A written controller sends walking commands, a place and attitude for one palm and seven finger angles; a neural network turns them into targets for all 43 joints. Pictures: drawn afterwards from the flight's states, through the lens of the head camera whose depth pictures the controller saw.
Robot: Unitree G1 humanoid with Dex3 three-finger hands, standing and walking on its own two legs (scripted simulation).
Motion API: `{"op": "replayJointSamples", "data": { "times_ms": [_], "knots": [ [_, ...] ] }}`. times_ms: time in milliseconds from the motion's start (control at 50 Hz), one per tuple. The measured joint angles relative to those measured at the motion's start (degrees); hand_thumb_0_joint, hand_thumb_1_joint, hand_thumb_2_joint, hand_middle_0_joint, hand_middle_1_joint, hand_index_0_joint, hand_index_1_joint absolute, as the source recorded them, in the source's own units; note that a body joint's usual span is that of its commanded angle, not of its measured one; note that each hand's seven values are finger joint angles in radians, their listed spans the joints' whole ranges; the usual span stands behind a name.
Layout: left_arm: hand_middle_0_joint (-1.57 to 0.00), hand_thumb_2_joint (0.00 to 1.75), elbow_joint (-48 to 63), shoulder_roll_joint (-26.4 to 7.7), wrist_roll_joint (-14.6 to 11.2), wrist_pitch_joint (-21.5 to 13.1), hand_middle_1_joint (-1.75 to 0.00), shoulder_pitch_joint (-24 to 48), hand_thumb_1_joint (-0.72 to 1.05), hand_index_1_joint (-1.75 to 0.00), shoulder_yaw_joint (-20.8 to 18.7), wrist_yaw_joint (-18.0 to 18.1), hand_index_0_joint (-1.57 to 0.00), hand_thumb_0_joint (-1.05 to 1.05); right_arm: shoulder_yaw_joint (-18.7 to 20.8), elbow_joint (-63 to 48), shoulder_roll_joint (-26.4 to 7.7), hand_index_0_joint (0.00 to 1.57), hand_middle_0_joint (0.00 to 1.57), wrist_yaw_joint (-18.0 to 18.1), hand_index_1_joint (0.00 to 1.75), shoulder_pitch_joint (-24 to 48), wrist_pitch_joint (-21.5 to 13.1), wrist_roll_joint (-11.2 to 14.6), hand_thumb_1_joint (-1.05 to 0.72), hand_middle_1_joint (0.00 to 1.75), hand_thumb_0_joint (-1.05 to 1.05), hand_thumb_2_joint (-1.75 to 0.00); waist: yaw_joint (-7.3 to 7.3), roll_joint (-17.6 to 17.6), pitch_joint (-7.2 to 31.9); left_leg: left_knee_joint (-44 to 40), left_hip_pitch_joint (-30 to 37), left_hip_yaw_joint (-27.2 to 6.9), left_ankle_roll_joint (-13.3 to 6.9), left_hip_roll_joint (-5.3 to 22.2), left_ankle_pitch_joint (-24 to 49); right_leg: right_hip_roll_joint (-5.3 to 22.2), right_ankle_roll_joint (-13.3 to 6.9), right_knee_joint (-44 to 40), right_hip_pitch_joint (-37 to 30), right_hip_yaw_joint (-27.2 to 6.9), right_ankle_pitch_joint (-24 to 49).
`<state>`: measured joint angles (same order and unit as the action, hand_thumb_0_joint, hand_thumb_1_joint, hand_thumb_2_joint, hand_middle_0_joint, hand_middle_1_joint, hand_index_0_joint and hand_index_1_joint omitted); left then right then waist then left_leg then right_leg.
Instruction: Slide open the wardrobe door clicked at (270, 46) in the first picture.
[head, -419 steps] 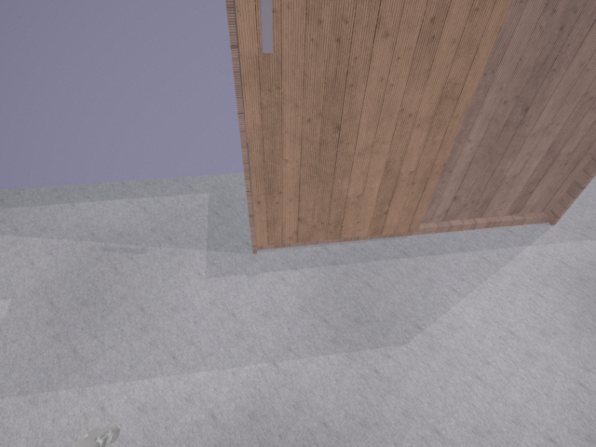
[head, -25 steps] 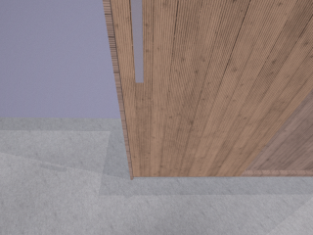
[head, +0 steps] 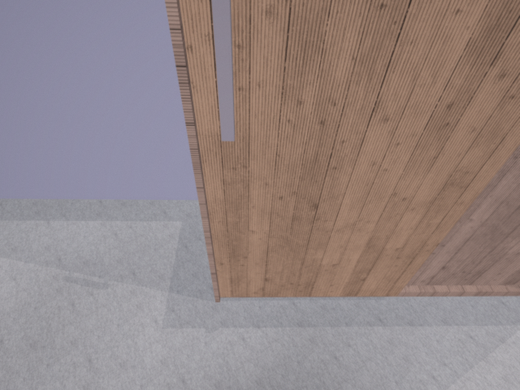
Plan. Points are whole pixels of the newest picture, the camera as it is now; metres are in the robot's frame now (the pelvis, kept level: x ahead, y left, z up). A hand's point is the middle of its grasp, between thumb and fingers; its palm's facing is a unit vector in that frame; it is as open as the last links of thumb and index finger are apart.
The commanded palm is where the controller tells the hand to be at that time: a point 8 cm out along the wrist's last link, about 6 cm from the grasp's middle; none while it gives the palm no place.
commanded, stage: look again from close up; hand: left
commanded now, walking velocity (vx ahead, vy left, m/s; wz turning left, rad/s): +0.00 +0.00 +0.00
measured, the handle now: (225, 61) +0.56 +0.10 +0.24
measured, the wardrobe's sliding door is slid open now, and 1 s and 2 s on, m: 0.00 0.00 0.00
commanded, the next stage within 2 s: shuffle to correct the standing spot in 0.22 s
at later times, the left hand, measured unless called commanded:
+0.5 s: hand out of the picture -0.01 +0.15 -0.18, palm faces +0.04 -0.99 -0.16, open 7.3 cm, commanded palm none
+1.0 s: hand out of the picture +0.05 +0.10 -0.19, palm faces +0.09 -0.99 -0.08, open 7.3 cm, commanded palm none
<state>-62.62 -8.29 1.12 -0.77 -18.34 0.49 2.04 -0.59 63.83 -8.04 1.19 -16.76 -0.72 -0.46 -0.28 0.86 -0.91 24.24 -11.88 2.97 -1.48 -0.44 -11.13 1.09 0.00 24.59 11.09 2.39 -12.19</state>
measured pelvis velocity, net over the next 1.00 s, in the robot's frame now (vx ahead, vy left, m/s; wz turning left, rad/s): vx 0.11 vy -0.04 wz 0.05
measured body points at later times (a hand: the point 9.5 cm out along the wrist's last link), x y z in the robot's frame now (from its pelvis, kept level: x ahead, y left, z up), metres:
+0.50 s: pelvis +0.01 -0.01 +0.00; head +0.01 +0.00 +0.45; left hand -0.01 +0.21 -0.17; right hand +0.00 -0.22 -0.16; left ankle +0.02 +0.10 -0.74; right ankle +0.01 -0.12 -0.74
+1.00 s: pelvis +0.11 -0.04 -0.01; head +0.14 +0.00 +0.44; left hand +0.04 +0.15 -0.18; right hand +0.11 -0.26 -0.15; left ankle +0.06 +0.07 -0.74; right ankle +0.07 -0.15 -0.67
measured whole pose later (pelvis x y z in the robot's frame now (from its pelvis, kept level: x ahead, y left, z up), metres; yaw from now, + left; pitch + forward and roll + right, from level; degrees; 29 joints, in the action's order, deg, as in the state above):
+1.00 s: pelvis +0.11 -0.04 -0.01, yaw +3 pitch +1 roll -1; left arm -64.1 -7.2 2.2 2.0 -21.6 -2.3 0.3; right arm 0.4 63.0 -5.6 3.3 -18.5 -3.0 -1.8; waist 0.6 3.4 -2.2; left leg 30.0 -10.4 7.3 0.3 5.0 -20.0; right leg 1.2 -0.2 61.9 25.1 5.0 -25.0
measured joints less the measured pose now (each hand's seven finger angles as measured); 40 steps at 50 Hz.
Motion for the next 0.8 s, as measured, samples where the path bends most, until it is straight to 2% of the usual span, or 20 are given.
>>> {"op": "replayJointSamples", "data": {
  "times_ms": [400, 520, 580, 700, 800],
  "knots": [
    [-0.20, 0.90, -0.2, -0.2, 0.0, 0.1, -0.30, -0.1, 0.91, -0.30, -0.2, -0.1, -0.20, 0.00, 0.0, 0.3, 0.5, 0.20, 0.19, 0.0, 0.29, -0.2, 0.2, -0.2, -0.91, 0.30, 0.00, -0.90, 0.09, 0.3, -0.1, 0.3, -0.4, -0.4, 0.5, 0.4, -0.2, -0.4, -0.4, 0.1, 0.2, 0.4, -0.1],
    [-0.20, 0.90, -0.1, 0.0, 0.6, 0.8, -0.30, -1.9, 0.91, -0.30, -0.9, -0.6, -0.20, 0.00, 0.5, 0.3, 1.4, 0.20, 0.19, -0.3, 0.29, -2.5, 1.0, -0.7, -0.91, 0.30, 0.00, -0.90, 0.35, 0.8, 1.7, 2.1, -1.4, -1.3, 0.3, 0.1, -2.2, 0.0, -0.7, 3.5, 1.5, 1.3, -4.9],
    [-0.20, 0.90, 0.1, 0.0, 0.8, 0.5, -0.30, -3.2, 0.91, -0.30, -1.3, -0.8, -0.20, 0.00, 0.7, 0.3, 1.9, 0.20, 0.19, -0.3, 0.29, -3.7, 1.0, -0.7, -0.91, 0.30, 0.00, -0.90, 0.18, 1.0, 2.1, 3.2, -1.7, -1.9, 0.7, 0.0, -3.2, 0.2, -1.0, 4.4, 1.5, 1.9, -4.6],
    [-0.20, 0.90, -0.7, 0.9, 0.5, -0.4, -0.30, -5.7, 0.91, -0.30, -1.6, -0.8, -0.20, 0.00, 0.8, 0.3, 2.2, 0.20, 0.20, 0.0, 0.29, -4.6, 0.5, -0.6, -0.91, 0.30, 0.00, -0.90, -0.30, -0.1, 2.1, 7.2, -2.2, -3.2, 1.5, 1.4, -7.0, -1.2, -2.2, 5.4, 0.3, 3.3, -7.5],
    [-0.20, 0.90, -1.3, 1.5, 0.7, -0.8, -0.30, -7.1, 0.91, -0.30, -2.1, -0.4, -0.20, 0.00, 0.9, -0.1, 2.8, 0.19, 0.19, 0.0, 0.29, -3.3, 0.7, -0.7, -0.91, 0.30, 0.00, -0.90, -0.43, 0.4, 1.0, 15.9, -5.8, 0.5, 0.3, 3.7, -12.0, -2.4, -2.9, 5.2, -2.2, 6.0, -9.9]
  ]
}}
